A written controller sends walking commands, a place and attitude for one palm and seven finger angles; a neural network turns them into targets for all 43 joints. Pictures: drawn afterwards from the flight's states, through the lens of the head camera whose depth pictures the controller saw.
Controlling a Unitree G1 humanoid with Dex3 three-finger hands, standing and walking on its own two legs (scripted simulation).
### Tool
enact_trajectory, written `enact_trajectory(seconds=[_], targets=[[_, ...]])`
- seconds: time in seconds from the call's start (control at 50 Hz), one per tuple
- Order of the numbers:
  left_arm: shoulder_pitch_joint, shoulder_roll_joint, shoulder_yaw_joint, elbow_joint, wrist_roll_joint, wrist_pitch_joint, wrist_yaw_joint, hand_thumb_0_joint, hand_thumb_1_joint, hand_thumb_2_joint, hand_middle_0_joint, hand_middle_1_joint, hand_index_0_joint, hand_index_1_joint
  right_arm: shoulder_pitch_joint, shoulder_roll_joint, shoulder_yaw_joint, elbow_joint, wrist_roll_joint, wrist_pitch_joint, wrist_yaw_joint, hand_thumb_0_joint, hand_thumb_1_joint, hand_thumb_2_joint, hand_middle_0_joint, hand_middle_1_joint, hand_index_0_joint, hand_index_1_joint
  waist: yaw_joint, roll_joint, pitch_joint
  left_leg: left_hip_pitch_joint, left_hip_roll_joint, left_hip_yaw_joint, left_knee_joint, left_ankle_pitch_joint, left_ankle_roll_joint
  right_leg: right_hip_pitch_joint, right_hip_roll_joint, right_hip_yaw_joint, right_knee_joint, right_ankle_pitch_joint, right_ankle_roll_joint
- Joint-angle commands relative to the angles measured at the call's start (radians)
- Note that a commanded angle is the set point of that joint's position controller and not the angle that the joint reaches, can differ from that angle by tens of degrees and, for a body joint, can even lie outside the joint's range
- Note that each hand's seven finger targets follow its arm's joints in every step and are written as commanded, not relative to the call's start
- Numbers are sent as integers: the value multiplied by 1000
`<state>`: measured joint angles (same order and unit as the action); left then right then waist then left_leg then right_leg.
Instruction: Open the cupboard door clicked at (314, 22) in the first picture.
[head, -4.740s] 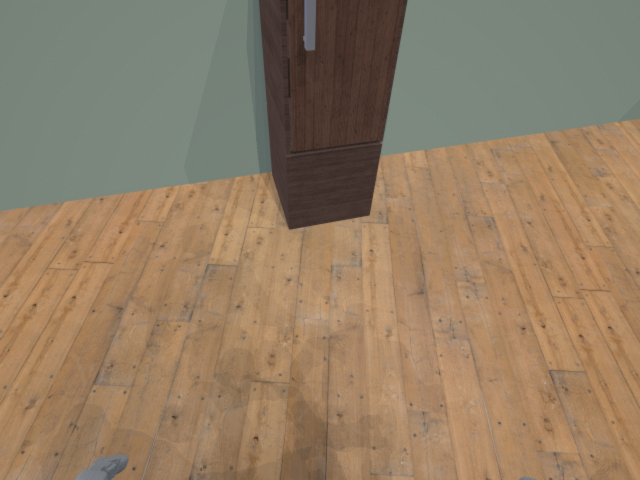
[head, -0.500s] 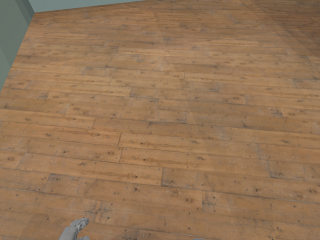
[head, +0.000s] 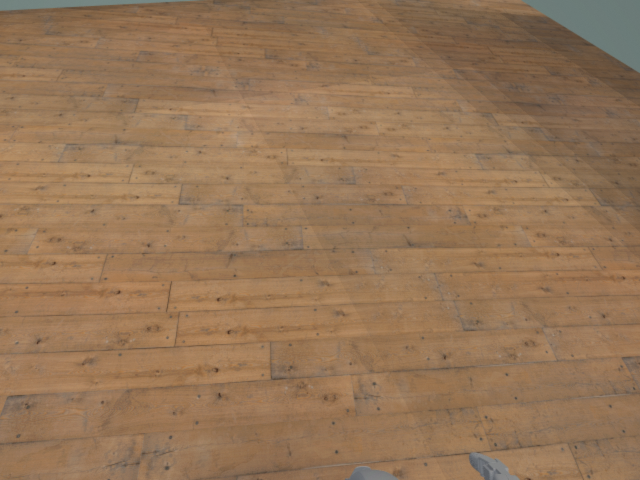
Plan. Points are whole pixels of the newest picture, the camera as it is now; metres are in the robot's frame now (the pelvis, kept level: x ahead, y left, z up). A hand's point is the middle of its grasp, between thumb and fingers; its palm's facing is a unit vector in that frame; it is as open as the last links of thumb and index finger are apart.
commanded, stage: walk to a spot facing it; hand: left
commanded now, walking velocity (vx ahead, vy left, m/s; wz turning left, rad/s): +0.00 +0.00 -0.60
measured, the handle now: out of the picture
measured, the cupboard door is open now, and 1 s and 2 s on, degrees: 0 0 0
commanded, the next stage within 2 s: turn to face it in 1.48 s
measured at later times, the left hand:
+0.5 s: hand (225, 468) +0.15 +0.13 -0.15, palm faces -0.32 -0.91 -0.26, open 7.4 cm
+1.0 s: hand out of the picture +0.11 +0.13 -0.16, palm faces -0.39 -0.90 -0.18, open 7.4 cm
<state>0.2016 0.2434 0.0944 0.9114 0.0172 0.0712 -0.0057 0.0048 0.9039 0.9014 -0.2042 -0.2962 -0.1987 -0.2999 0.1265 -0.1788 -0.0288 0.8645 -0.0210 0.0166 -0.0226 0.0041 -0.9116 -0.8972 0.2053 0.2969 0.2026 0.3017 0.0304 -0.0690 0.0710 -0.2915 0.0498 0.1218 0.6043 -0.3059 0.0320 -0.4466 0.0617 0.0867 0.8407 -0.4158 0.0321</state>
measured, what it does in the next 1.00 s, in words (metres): steps on the spot, turning right: right foot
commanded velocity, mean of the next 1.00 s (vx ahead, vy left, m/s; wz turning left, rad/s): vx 0.15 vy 0.00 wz -0.51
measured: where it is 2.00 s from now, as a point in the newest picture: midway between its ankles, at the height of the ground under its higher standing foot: outside the picture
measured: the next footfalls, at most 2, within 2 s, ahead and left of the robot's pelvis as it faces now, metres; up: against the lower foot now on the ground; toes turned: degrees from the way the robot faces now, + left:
right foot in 0.48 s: -0.03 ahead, -0.13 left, +0.00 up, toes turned -25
left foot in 1.04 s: +0.24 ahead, -0.01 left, +0.00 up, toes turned -26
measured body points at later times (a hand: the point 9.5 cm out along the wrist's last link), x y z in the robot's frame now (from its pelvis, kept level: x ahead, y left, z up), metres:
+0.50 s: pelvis -0.02 -0.02 -0.01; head +0.01 -0.05 +0.44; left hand +0.17 +0.18 -0.13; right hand -0.11 -0.26 -0.16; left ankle +0.01 +0.09 -0.73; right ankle -0.06 -0.12 -0.73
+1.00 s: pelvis +0.06 -0.05 +0.01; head +0.08 -0.04 +0.46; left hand +0.13 +0.17 -0.15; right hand +0.06 -0.33 -0.12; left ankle +0.19 +0.02 -0.71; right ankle -0.06 -0.11 -0.73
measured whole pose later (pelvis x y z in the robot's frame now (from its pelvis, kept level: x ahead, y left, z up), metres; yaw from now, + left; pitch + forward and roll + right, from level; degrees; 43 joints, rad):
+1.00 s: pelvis +0.06 -0.05 +0.01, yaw -30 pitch -1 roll -1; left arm 0.42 0.16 0.05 1.04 0.02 -0.03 0.00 0.00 0.90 0.90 -0.21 -0.30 -0.20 -0.30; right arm 0.12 -0.21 -0.05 0.92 -0.03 0.01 0.01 0.01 -0.91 -0.90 0.20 0.30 0.20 0.30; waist 0.06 0.00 0.03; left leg -0.46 0.08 0.07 0.73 -0.30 -0.07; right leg -0.04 0.06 0.08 0.38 -0.33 -0.02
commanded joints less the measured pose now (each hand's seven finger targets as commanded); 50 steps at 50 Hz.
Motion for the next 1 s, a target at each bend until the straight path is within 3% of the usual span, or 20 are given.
enact_trajectory(seconds=[0.0, 0.04, 0.14, 0.24, 0.28, 0.38, 0.42, 0.44, 0.46, 0.48, 0.5, 0.52, 0.54, 0.58, 0.6, 0.64, 0.82, 0.92, 0.96, 0.98], targets=[[18, 105, 45, -69, 18, -11, -22, 0, 900, 900, -200, -300, -200, -300, -26, -177, -44, -85, -5, -25, -20, 0, -900, -900, 200, 300, 200, 300, -2, 235, -15, 12, 278, -202, -374, 52, 31, -121, -64, -29, 402, 33, 28], [43, 80, 38, -53, 13, -11, -27, 0, 900, 900, -200, -300, -200, -300, 2, -167, -44, -71, 2, -31, -22, 0, -900, -900, 200, 300, 200, 300, -5, 218, -55, 112, 250, -104, -336, 189, 25, -151, -76, -52, 426, 81, 43], [-5, 54, 26, -62, 9, -8, -24, 0, 900, 900, -200, -300, -200, -300, 148, -165, -56, -16, 5, -34, -21, 0, -900, -900, 200, 300, 200, 300, -57, 223, -80, 245, 283, -75, -305, 330, 54, -165, -105, -84, 333, 63, 64], [-53, 37, 18, -77, 6, -1, -24, 0, 900, 900, -200, -300, -200, -300, 178, -181, -70, 14, -1, -28, -13, 0, -900, -900, 200, 300, 200, 300, -76, 240, -59, 242, 343, -49, -315, 277, 91, -125, -139, -124, 187, -2, 58], [-73, 25, 11, -84, 5, -5, -24, 0, 900, 900, -200, -300, -200, -300, 192, -188, -74, 30, -4, -27, -9, 0, -900, -900, 200, 300, 200, 300, -84, 240, -72, 243, 350, -21, -296, 317, 93, -79, -137, -144, 102, -27, 47], [-61, 14, 1, -87, 3, -24, -16, 0, 900, 900, -200, -300, -200, -300, 184, -211, -89, 52, -6, -21, 4, 0, -900, -900, 200, 300, 200, 300, -78, 274, -122, 229, 375, 48, -196, 422, 73, 51, -105, -194, -111, -25, 10], [4, 32, 6, -72, 3, -37, -9, 0, 900, 900, -200, -300, -200, -300, 169, -208, -89, 52, -2, -19, 9, 0, -900, -900, 200, 300, 200, 300, -34, 221, -153, 175, 357, 116, -80, 395, 13, 194, -95, -206, -308, 145, -15], [56, 84, 14, -57, 6, -49, -3, 0, 900, 900, -200, -300, -200, -300, 184, -185, -83, 46, 5, -16, 16, 0, -900, -900, 200, 300, 200, 300, -6, 112, -190, 57, 322, 149, 65, 278, -46, 364, -147, -136, -441, 252, -46], [130, 203, 35, -38, 16, -65, 9, 0, 900, 900, -200, -300, -200, -300, 150, -102, -59, -2, 7, -9, 21, 0, -900, -900, 200, 300, 200, 300, 44, -232, -179, -252, 177, 166, 292, -250, -106, 515, -395, 235, -545, 405, -138], [161, 262, 46, -26, -1, -56, 19, 0, 900, 900, -200, -300, -200, -300, 84, -109, -50, -41, 0, 4, 17, 0, -900, -900, 200, 300, 200, 300, 68, -253, -161, -375, 110, 38, 465, -364, -121, 478, -488, 350, -552, 471, -226], [148, 227, 40, -29, -7, -53, 25, 0, 900, 900, -200, -300, -200, -300, 57, -125, -53, -45, -1, 11, 16, 0, -900, -900, 200, 300, 200, 300, 58, -142, -116, -402, 125, -48, 522, -292, -109, 436, -457, 285, -574, 303, -242], [99, 204, 41, -36, -7, -59, 27, 0, 900, 900, -200, -300, -200, -300, 36, -125, -54, -43, -1, 12, 21, 0, -900, -900, 200, 300, 200, 300, 42, -203, -80, -435, 125, -66, 545, -219, -107, 415, -397, 283, -606, 204, -209], [65, 161, 30, -40, -8, -64, 28, 0, 900, 900, -200, -300, -200, -300, 24, -142, -61, -30, -6, 9, 24, 0, -900, -900, 200, 300, 200, 300, 27, -132, -51, -431, 128, -84, 556, -127, -109, 394, -358, 247, -608, 155, -190], [36, 123, 9, -42, -10, -87, 21, 0, 900, 900, -200, -300, -200, -300, 70, -145, -65, 3, -14, 2, 33, 0, -900, -900, 200, 300, 200, 300, -17, -51, -35, -384, 126, -75, 534, -3, -127, 359, -296, 142, -602, 246, -167], [47, 120, 6, -36, -10, -97, 16, 0, 900, 900, -200, -300, -200, -300, 82, -138, -66, 13, -15, 0, 34, 0, -900, -900, 200, 300, 200, 300, -20, -47, -32, -365, 119, -71, 521, 22, -133, 346, -278, 123, -599, 297, -162], [81, 116, 4, -22, -7, -112, 11, 0, 900, 900, -200, -300, -200, -300, 92, -131, -66, 23, -13, -6, 34, 0, -900, -900, 200, 300, 200, 300, -21, -40, -38, -363, 106, -75, 491, 45, -138, 371, -266, 122, -593, 363, -170], [183, 99, -5, 37, 3, -133, 13, 0, 900, 900, -200, -300, -200, -300, -51, -120, -51, -30, -8, -29, 38, 0, -900, -900, 200, 300, 200, 300, 12, -45, 8, -409, 83, -87, 328, 59, -129, 415, -287, 212, -618, 330, -227], [208, 105, -7, 66, 8, -128, 22, 0, 900, 900, -200, -300, -200, -300, -101, -99, -40, -48, 2, -47, 37, 0, -900, -900, 200, 300, 200, 300, 24, -56, 8, -264, 37, -64, 139, 6, -100, 396, -287, 230, -558, 468, -221], [183, 111, -2, 68, 7, -123, 22, 0, 900, 900, -200, -300, -200, -300, -47, -99, -39, -35, 6, -58, 31, 0, -900, -900, 200, 300, 200, 300, -5, -54, -14, -122, 11, -50, 17, 13, -86, 356, -266, 222, -498, 503, -198], [157, 111, 1, 65, 3, -122, 22, 0, 900, 900, -200, -300, -200, -300, 28, -109, -42, -9, 6, -64, 23, 0, -900, -900, 200, 300, 200, 300, -44, -51, -33, 13, -1, -42, -81, 76, -81, 297, -231, 195, -426, 522, -172]])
